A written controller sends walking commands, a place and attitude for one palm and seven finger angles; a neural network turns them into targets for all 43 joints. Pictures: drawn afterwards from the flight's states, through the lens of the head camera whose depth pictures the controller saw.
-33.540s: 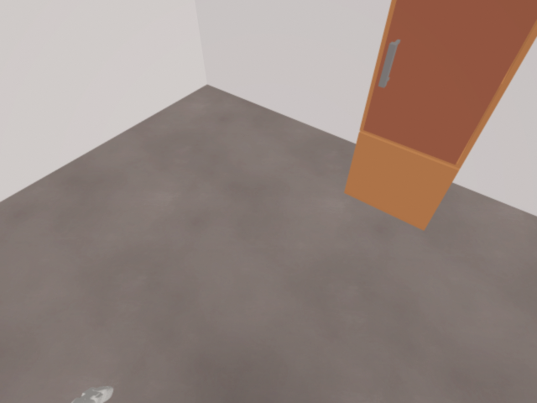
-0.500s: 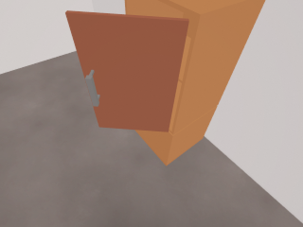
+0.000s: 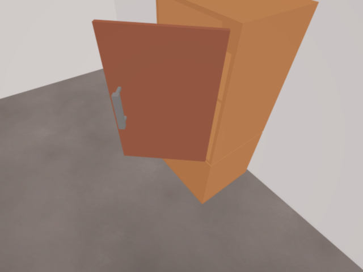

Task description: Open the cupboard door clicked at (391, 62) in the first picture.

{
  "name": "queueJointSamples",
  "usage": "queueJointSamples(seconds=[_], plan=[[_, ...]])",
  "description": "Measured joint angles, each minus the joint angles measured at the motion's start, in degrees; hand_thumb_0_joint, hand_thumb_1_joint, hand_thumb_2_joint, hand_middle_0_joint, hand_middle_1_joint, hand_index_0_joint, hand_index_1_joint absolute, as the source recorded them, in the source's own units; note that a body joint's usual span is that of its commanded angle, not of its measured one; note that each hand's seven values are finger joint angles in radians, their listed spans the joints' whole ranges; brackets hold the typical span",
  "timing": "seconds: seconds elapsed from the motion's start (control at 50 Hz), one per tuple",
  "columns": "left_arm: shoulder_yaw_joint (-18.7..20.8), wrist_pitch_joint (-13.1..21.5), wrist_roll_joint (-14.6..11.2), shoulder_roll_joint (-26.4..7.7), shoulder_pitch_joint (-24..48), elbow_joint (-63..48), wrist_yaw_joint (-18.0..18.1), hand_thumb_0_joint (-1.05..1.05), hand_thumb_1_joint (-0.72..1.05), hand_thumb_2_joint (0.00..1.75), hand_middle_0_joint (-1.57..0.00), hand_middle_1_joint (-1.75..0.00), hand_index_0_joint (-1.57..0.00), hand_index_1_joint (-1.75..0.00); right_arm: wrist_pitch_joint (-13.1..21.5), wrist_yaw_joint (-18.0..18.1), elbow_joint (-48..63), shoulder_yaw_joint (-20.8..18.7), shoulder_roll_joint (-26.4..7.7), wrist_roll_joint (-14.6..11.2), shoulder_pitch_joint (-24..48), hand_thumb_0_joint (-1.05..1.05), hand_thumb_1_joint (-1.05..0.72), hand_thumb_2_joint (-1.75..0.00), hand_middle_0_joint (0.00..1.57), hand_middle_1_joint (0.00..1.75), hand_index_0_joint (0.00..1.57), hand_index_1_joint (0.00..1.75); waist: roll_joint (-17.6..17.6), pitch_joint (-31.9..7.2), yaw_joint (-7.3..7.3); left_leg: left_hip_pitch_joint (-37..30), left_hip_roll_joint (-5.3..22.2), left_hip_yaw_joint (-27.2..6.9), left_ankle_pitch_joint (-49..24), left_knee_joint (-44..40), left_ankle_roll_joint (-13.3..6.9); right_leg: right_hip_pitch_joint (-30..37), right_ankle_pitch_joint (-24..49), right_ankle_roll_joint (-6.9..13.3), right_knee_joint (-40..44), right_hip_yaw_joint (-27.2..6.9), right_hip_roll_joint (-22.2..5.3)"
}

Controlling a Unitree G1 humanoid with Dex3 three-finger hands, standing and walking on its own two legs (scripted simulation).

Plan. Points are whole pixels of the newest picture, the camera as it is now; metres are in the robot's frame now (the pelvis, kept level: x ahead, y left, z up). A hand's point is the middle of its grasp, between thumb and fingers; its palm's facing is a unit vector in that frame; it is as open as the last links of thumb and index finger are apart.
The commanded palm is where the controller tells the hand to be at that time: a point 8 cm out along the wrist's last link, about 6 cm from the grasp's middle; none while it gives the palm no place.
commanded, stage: shuffle to correct the standing spot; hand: left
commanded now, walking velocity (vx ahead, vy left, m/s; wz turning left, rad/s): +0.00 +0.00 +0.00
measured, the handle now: (120, 108) +0.64 +0.26 -0.03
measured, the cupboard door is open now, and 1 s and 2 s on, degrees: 49 49 49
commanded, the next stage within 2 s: come to a stop and stand still in 0.66 s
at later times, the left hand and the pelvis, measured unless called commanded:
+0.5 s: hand out of the picture -0.01 +0.19 -0.18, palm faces +0.03 -0.99 -0.16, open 7.4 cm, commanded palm none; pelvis +0.04 +0.02 +0.00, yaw -2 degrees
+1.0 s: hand out of the picture +0.09 +0.23 -0.19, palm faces +0.08 -0.99 -0.15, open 7.4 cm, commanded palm none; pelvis +0.12 +0.07 -0.01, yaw +0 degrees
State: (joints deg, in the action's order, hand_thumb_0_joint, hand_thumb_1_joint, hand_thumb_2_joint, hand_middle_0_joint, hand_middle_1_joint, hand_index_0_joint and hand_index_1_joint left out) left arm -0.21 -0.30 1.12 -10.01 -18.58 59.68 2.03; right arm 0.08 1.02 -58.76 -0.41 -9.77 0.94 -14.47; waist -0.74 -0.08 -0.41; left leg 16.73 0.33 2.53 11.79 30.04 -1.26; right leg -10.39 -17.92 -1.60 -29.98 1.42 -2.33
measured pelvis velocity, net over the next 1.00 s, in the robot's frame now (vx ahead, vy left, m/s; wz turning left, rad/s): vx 0.12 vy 0.07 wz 0.00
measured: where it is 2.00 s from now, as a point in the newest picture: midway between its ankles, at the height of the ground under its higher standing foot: outside the picture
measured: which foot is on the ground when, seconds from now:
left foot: down 0.00-0.66, up 0.68-0.94, down 0.96-1.00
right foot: down 0.00-0.42, up 0.44-0.64, down 0.66-0.96, up 0.98-1.00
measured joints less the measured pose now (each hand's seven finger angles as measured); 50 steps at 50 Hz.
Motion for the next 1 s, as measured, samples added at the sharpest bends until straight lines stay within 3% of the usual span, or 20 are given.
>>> queueJointSamples(seconds=[0.18, 0.32, 0.4, 0.48, 0.54, 0.62, 0.66, 0.72, 0.76, 0.8, 0.88, 0.94, 0.96, 1.0], plan=[[-0.02, 0.06, 0.03, -0.02, -1.61, 0.69, -0.33, 0.01, 0.9, 0.9, -0.2, -0.3, -0.2, -0.3, -0.2, -0.31, -1.79, 0.28, 0.37, -0.05, -1.97, 0.01, -0.91, -0.89, 0.2, 0.3, 0.2, 0.3, -0.52, 0.25, -0.1, 0.27, 0.02, -0.18, -1.15, -1.32, 0.06, -0.3, 0.96, 0.18, 1.12, 0.2, 0.09], [0.85, -0.14, 0.2, 0.53, -4.11, 1.16, -0.8, 0.01, 0.9, 0.9, -0.2, -0.3, -0.2, -0.3, -0.98, -0.84, -2.71, -0.07, 0.34, 0.3, -4.8, 0.01, -0.91, -0.89, 0.19, 0.3, 0.2, 0.3, -0.64, -0.58, -0.66, 1.49, -0.31, -0.4, 4.16, 3.1, -0.31, -0.26, -1.33, 0.32, -0.69, 0.37, -0.26], [1.36, -0.32, 0.22, 0.54, -5.34, 1.82, -0.87, 0.01, 0.9, 0.9, -0.2, -0.3, -0.2, -0.3, -0.26, -0.86, -2.79, -0.11, 0.53, 0.21, -5.93, 0.01, -0.91, -0.89, 0.19, 0.3, 0.2, 0.3, -1.59, -0.4, -0.76, 0.67, -0.99, 0.36, 3.36, 4.19, -1.05, 0.36, -3.46, -0.09, -2.46, -0.12, -1.15], [1.56, -0.75, 0.6, 0.69, -5.11, 2.37, -0.93, 0.01, 0.9, 0.9, -0.2, -0.3, -0.2, -0.3, 1.02, -0.42, -2.01, -0.13, 1.05, 0.27, -6.33, 0.01, -0.91, -0.89, 0.19, 0.3, 0.2, 0.3, -1.99, -0.4, -0.53, -0.46, -1.53, 2.15, 5.13, 3.22, -2.34, -3.66, -9.87, 2.93, -11.53, 0.12, -1.34], [1.57, -0.25, 0.54, 1.04, -3.15, 1.92, -1.2, 0.01, 0.91, 0.9, -0.2, -0.3, -0.2, -0.3, 1.88, -0.19, -1.53, 0.08, 1.54, 0.37, -6.39, 0.01, -0.91, -0.89, 0.19, 0.3, 0.2, 0.3, -1.0, 0.48, 0.3, -2.18, -1.55, 2.79, 3.9, -0.13, -2.76, -8.24, -11.49, 3.86, -18.21, 2.11, -0.6], [1.65, 1.35, 0.34, 1.78, -0.05, 0.05, -1.46, 0.01, 0.91, 0.9, -0.19, -0.3, -0.2, -0.29, 1.95, -0.1, -2.32, 0.55, 2.03, 0.19, -7.03, 0.0, -0.91, -0.89, 0.19, 0.3, 0.2, 0.3, 0.45, 1.16, 0.54, -3.83, -1.89, 2.7, 3.69, -1.93, -2.41, -7.46, -4.12, 3.4, -7.99, 4.86, 0.07], [1.96, 2.39, 0.57, 1.46, 0.57, -0.77, -0.99, 0.01, 0.92, 0.9, -0.2, -0.3, -0.2, -0.3, 1.73, -0.26, -2.88, 0.65, 2.45, -0.19, -7.69, 0.01, -0.91, -0.89, 0.2, 0.3, 0.2, 0.3, -0.1, 0.88, -0.08, -3.11, -2.6, 3.27, 6.27, 1.4, -2.06, -5.46, 1.28, 3.85, -1.83, 4.56, -0.38], [2.19, 3.09, 0.37, 2.07, 1.05, -0.87, -0.75, 0.02, 0.93, 0.9, -0.2, -0.3, -0.2, -0.3, 0.29, -0.73, -4.06, 0.01, 1.97, 0.21, -7.46, 0.01, -0.91, -0.89, 0.2, 0.3, 0.2, 0.3, 1.97, 0.26, -0.17, 1.77, -1.4, 2.21, 14.08, 15.08, -1.19, -3.67, 0.11, 3.6, -2.94, 6.64, -0.23], [2.34, 3.52, 0.34, 2.3, 0.14, -1.02, -0.46, 0.01, 0.92, 0.9, -0.2, -0.3, -0.2, -0.3, -0.34, -1.12, -4.25, -0.34, 1.64, 0.49, -6.57, 0.01, -0.91, -0.89, 0.2, 0.3, 0.2, 0.3, 1.91, -0.41, -0.63, 5.64, -0.65, 2.21, 13.25, 22.54, -0.66, -1.38, -0.05, 3.04, -0.54, 7.05, -0.65], [2.44, 3.55, 0.43, 2.36, -0.93, -0.77, -0.21, 0.01, 0.92, 0.9, -0.2, -0.3, -0.2, -0.3, -0.54, -1.5, -3.52, -0.71, 1.43, 0.48, -5.08, 0.01, -0.91, -0.89, 0.19, 0.3, 0.2, 0.3, 1.13, -0.55, -0.8, 8.45, 0.53, 2.33, 11.2, 24.58, -0.05, 0.81, 0.87, 2.31, 2.34, 6.9, -1.24], [2.19, 2.21, 0.68, 2.3, -2.2, 0.09, -0.27, 0.01, 0.91, 0.9, -0.2, -0.3, -0.2, -0.3, -0.37, -1.08, -1.2, -1.16, 0.39, 0.06, -2.07, 0.02, -0.93, -0.89, 0.19, 0.3, 0.2, 0.3, -0.86, 0.51, -0.93, 9.02, 2.38, 2.26, 4.92, 14.05, 1.24, 3.02, 1.08, 0.76, 4.36, 6.21, -2.78], [1.91, 0.77, 0.49, 2.39, -2.95, 0.41, -0.32, 0.01, 0.91, 0.9, -0.2, -0.3, -0.2, -0.3, 0.6, -0.73, 0.37, -1.2, -0.55, -0.24, -0.68, 0.02, -0.93, -0.89, 0.19, 0.3, 0.2, 0.3, -0.82, 1.72, -1.22, 5.43, 3.46, 1.98, -4.14, 3.27, 1.9, 2.53, -1.85, -0.74, 0.33, 5.71, -2.85], [1.78, 0.29, 0.31, 2.54, -3.35, 0.41, -0.33, 0.01, 0.91, 0.9, -0.2, -0.3, -0.2, -0.3, 0.92, -0.54, 0.86, -1.28, -1.0, -0.22, -0.57, 0.02, -0.93, -0.89, 0.19, 0.3, 0.2, 0.3, -0.03, 1.72, -1.21, 4.36, 4.14, 1.62, -4.95, 1.66, 1.46, 1.83, -3.45, -1.22, -2.01, 5.72, -2.34], [1.9, -0.91, 0.0, 1.42, -2.56, 0.64, -0.08, 0.01, 0.91, 0.9, -0.2, -0.3, -0.2, -0.3, 0.73, 0.03, 0.85, -1.25, 0.13, -0.1, 0.78, 0.01, -0.93, -0.89, 0.19, 0.3, 0.2, 0.3, -2.13, 2.37, -1.15, 5.3, 3.0, 2.32, -0.82, 4.14, 0.6, -0.36, -8.2, -0.45, -6.82, 4.01, -3.05]])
